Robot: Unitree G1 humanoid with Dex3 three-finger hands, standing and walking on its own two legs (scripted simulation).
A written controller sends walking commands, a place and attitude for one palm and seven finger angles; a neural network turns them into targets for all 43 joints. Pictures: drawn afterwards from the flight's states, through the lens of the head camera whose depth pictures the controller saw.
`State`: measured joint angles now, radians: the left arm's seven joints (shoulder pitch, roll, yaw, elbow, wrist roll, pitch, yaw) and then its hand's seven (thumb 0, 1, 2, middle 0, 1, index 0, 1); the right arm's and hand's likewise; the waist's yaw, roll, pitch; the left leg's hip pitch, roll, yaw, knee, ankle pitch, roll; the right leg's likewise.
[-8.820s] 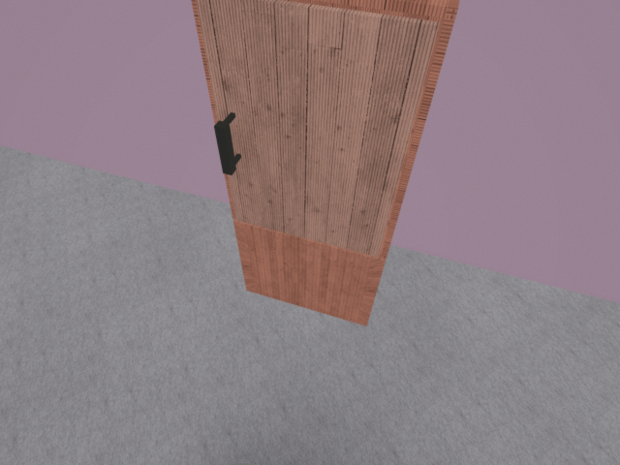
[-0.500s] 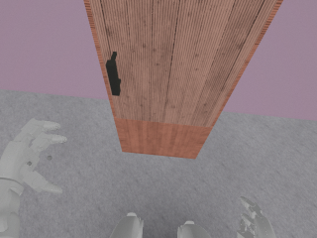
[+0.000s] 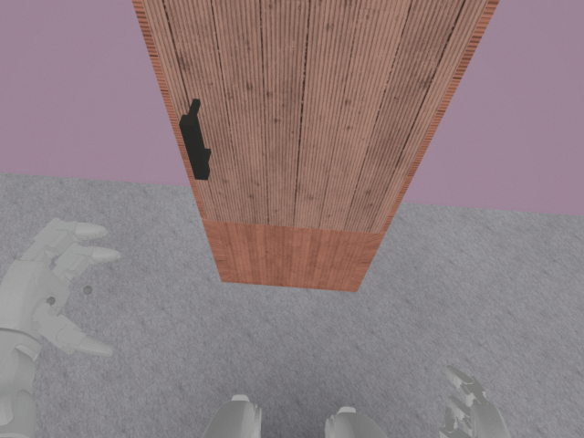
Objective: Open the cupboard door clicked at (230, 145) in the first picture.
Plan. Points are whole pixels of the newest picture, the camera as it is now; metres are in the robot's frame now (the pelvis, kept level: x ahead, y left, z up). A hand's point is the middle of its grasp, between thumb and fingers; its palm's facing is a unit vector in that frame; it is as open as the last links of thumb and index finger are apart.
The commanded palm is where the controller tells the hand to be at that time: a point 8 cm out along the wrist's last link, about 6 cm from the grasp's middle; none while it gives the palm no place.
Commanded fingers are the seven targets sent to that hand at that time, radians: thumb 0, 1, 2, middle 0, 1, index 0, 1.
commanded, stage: raise the hand with hooked fingers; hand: left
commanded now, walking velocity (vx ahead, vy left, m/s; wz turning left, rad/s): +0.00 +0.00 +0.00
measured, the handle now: (198, 140) +0.57 +0.19 +0.03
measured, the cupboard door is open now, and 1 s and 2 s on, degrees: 0 0 0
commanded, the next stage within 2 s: move the hooked fingers beside the handle in 0.02 s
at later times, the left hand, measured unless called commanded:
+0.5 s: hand (107, 249) +0.34 +0.26 +0.05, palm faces -0.05 -1.00 -0.03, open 14.0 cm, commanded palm +0.32 +0.32 +0.05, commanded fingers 0.00 -0.50 0.30 -0.30 -1.20 -0.30 -1.20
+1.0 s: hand (126, 205) +0.42 +0.26 +0.04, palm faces -0.03 -1.00 -0.03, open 14.0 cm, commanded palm +0.40 +0.32 +0.04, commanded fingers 0.00 -0.50 0.30 -0.30 -1.20 -0.30 -1.20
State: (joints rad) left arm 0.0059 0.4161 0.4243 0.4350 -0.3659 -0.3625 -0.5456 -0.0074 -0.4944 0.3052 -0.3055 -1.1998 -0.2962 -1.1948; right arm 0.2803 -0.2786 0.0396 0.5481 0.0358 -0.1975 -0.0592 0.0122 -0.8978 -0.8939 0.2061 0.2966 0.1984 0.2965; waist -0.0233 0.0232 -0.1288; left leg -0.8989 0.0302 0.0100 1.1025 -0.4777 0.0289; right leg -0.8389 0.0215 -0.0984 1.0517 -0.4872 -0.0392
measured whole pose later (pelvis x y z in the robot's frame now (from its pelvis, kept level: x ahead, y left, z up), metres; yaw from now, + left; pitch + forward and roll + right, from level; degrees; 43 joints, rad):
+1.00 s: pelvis +0.00 +0.01 -0.01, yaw -2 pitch +20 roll -3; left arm -0.54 0.54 0.47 0.94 -0.22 -0.39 -0.50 -0.01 -0.49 0.31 -0.31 -1.20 -0.30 -1.19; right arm 0.33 -0.29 0.04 0.60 0.02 -0.07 -0.05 0.01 -0.90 -0.89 0.21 0.30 0.20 0.30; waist -0.09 0.01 -0.13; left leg -1.02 0.04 0.03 1.15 -0.49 0.04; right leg -0.97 0.03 -0.08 1.10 -0.49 -0.03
